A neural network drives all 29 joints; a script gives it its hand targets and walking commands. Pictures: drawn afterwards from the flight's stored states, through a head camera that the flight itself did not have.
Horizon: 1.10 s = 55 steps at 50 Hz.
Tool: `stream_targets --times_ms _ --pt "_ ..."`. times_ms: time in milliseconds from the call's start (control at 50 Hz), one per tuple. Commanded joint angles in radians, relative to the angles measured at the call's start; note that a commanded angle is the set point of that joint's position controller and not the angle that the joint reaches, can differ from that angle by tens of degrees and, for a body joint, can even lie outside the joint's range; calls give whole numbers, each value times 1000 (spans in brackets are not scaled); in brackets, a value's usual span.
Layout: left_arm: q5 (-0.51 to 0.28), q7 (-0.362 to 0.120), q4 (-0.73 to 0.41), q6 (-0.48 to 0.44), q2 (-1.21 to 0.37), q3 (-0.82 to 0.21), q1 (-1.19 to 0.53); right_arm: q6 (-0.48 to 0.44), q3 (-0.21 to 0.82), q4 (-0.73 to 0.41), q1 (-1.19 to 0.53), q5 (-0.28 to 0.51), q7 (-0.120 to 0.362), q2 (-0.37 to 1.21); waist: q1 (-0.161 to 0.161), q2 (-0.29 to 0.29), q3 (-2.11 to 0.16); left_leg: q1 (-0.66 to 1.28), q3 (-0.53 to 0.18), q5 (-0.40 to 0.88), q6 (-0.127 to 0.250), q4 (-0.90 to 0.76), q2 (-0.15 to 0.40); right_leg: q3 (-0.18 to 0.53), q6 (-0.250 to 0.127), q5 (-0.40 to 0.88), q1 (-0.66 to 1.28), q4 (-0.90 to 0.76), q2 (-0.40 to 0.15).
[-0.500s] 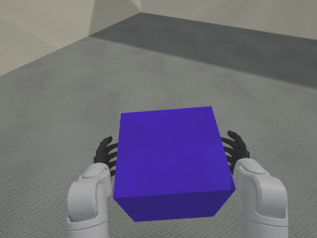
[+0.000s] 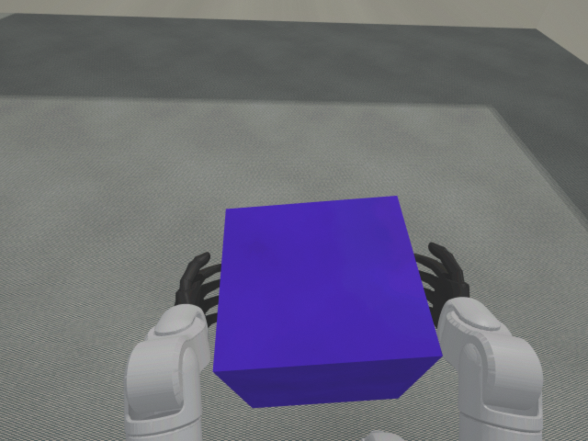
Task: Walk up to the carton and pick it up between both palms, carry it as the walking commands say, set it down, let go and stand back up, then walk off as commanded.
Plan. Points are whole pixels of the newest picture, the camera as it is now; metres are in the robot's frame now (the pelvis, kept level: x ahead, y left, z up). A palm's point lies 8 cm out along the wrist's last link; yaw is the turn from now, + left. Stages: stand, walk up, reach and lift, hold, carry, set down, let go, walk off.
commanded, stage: carry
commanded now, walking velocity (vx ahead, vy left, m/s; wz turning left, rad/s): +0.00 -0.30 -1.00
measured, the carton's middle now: (318, 310) +0.30 +0.00 +0.04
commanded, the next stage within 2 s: none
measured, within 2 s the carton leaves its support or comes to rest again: neither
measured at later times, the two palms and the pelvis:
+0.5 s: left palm (422, 362) +0.23 -0.12 +0.05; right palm out of the picture +0.15 -0.42 +0.09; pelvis -0.06 -0.21 -0.02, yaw -15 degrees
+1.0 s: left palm (562, 422) +0.15 -0.25 +0.07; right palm out of the picture +0.05 -0.54 +0.07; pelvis -0.14 -0.29 -0.01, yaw -19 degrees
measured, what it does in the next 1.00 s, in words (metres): steps to the right, turning right: right foot, then left foot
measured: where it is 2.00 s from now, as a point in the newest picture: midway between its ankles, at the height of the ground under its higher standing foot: outside the picture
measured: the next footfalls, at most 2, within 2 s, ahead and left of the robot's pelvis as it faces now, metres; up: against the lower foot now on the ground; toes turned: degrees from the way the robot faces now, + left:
right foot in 0.14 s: +0.11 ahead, -0.28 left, +0.00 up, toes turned -12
left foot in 0.46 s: +0.02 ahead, -0.14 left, +0.00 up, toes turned -4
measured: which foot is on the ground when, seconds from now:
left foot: down 0.00-0.14, up 0.16-0.44, down 0.46-1.00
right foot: up 0.00-0.12, down 0.14-0.48, up 0.50-0.70, down 0.72-1.00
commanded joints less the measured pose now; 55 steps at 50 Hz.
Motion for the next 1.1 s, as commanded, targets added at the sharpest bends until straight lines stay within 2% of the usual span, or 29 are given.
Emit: stream_targets --times_ms 0,60,80,100,120,140,160,220,260,280,360,380,420,440,460,480,500,520,540,560,640,680,740,760,820,880,920,1000,1080 --pt "-336 -232 50 13 -801 -715 -358 66 691 11 -361 302 257 783 -15 175 -192 221 16 798 37 -9 107 -181 22 -52 22 -330 23" --pt "-343 -252 105 30 -810 -707 -392 87 656 117 -309 259 251 784 -13 230 -253 139 79 730 -11 158 100 -243 2 98 274 -540 74" --pt "-355 -259 122 31 -828 -710 -400 89 658 136 -310 249 251 795 11 172 -305 34 83 612 -42 305 62 -192 -34 187 438 -627 85" --pt "-362 -269 129 30 -846 -715 -400 90 666 134 -347 244 253 794 44 -42 -279 -214 53 59 -63 504 -5 -7 -102 491 592 -705 -2" --pt "-375 -273 132 26 -845 -721 -442 86 678 127 -375 247 258 826 24 -322 -262 -469 15 -560 -102 656 -131 268 -174 1158 675 -594 -177" --pt "-386 -275 111 18 -859 -735 -487 84 705 140 -429 277 268 866 15 -254 -263 -448 -123 -589 -104 736 -95 297 -195 1254 567 -553 -219" --pt "-388 -271 96 16 -863 -745 -522 83 700 176 -441 285 274 886 16 -128 -288 -387 -158 -519 -98 744 -101 269 -212 1075 469 -590 -244" --pt "-404 -269 -32 -21 -896 -728 -578 53 772 9 -590 394 270 955 14 -288 -357 -346 -187 -319 -63 666 -124 220 -188 503 410 -649 -167" --pt "-413 -263 -87 -45 -933 -715 -616 35 802 -78 -646 425 259 990 12 -312 -427 -297 -194 -205 -14 577 -148 218 -173 237 420 -702 -154" --pt "-409 -261 -84 -53 -945 -705 -579 26 815 -126 -654 432 252 985 12 -311 -469 -270 -196 -185 9 547 -161 234 -175 160 431 -730 -165" --pt "-388 -239 -128 -63 -926 -723 -495 14 818 -171 -578 428 251 966 21 -159 -525 -115 -192 -198 90 355 -250 367 -183 -35 398 -872 -245" --pt "-380 -231 -126 -56 -916 -733 -490 21 802 -129 -520 413 258 958 19 -117 -524 -41 -183 -195 106 256 -274 358 -162 -63 369 -904 -237" --pt "-359 -223 -122 -36 -886 -740 -489 35 770 -15 -385 378 274 939 -2 -60 -504 151 -132 -127 143 -76 -304 257 -67 -79 330 -936 -171" --pt "-350 -221 -114 -25 -873 -743 -493 41 747 49 -330 358 283 925 -16 54 -481 273 -198 -120 175 -316 -217 151 15 -32 265 -861 -87" --pt "-353 -225 -97 -17 -873 -750 -541 39 723 88 -326 347 289 916 -26 286 -426 323 -478 -209 230 -385 25 71 69 19 121 -649 10" --pt "-363 -227 -113 -12 -858 -752 -572 34 707 114 -342 332 293 932 -9 439 -324 140 -574 -207 294 -348 167 2 39 -78 113 -365 49" --pt "-379 -240 -116 -2 -859 -766 -652 36 697 125 -380 318 298 928 -10 374 -209 -71 -522 -188 315 -356 163 66 -19 -66 144 -212 -28" --pt "-379 -247 -60 7 -856 -755 -601 48 691 105 -403 324 298 916 -7 172 -163 -152 -385 -105 261 -359 77 43 -32 4 197 -155 -12" --pt "-372 -251 26 11 -878 -726 -540 62 695 91 -458 340 295 902 -6 50 -155 -116 -304 -40 216 -325 44 12 -25 21 147 -144 34" --pt "-362 -250 92 18 -886 -697 -485 69 702 81 -495 345 293 884 3 21 -160 -64 -230 -1 172 -272 13 -9 -22 34 119 -236 36" --pt "-371 -260 168 43 -843 -700 -465 89 685 134 -443 295 266 822 -3 4 -194 6 -194 264 133 -153 -45 -93 -14 88 294 -689 58" --pt "-384 -268 195 50 -849 -704 -482 95 665 197 -394 267 261 829 -14 24 -272 13 -164 328 94 -77 -81 -14 -27 284 423 -703 -16" --pt "-429 -273 122 46 -883 -739 -619 78 663 218 -414 264 269 866 -21 -11 -301 -109 -107 29 27 5 -167 143 -56 681 501 -654 -180" --pt "-432 -270 62 34 -895 -763 -652 72 672 187 -444 291 274 897 -23 -7 -298 -79 -121 42 19 -46 -186 108 -68 635 459 -618 -169" --pt "-414 -258 13 10 -915 -736 -680 59 730 94 -594 356 280 944 -11 0 -247 61 -118 52 27 0 -177 150 -51 224 228 -758 -145" --pt "-408 -253 -66 -2 -905 -717 -674 55 787 -8 -640 397 273 956 -11 -153 -259 -14 -129 -7 43 -26 -217 160 -71 -25 281 -825 -153" --pt "-392 -252 -58 -3 -889 -688 -593 60 814 -41 -629 407 261 949 -7 -217 -316 -39 -140 4 56 -26 -224 134 -80 59 375 -806 -143" --pt "-355 -251 -13 3 -872 -661 -455 71 817 -32 -545 387 254 933 -1 -211 -424 -49 -154 -11 74 -27 -251 135 -104 289 502 -735 -162" --pt "-347 -254 -10 13 -860 -674 -455 82 792 36 -469 360 264 930 -3 -155 -383 -25 -160 24 78 -58 -265 126 -104 190 418 -744 -155"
